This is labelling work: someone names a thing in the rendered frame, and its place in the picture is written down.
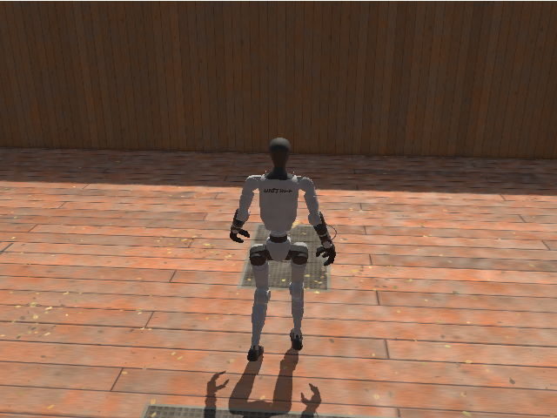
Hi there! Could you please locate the robot right upper arm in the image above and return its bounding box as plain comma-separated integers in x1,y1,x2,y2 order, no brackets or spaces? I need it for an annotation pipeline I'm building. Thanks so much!
297,176,322,226

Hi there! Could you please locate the left robot forearm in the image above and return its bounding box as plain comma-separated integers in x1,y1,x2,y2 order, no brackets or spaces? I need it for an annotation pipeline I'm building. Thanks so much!
231,209,245,233

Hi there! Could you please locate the robot right hand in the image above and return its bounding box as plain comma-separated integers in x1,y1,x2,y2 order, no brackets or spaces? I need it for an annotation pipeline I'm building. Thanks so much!
316,244,336,266

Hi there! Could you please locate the robot left upper arm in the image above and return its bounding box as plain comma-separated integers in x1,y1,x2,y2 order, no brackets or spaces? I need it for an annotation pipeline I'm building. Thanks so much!
236,175,261,222

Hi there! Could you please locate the robot left hand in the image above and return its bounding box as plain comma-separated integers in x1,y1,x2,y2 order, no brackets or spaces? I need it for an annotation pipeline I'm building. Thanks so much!
230,229,250,243

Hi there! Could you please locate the right robot forearm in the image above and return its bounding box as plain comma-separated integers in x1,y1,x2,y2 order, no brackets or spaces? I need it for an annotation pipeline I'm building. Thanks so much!
313,212,333,248

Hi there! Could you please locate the robot right thigh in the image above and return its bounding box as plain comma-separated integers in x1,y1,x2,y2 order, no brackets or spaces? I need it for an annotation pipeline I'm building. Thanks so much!
289,242,308,298

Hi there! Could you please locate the right robot shin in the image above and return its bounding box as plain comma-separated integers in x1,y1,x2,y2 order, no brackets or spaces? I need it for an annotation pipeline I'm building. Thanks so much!
292,283,304,339

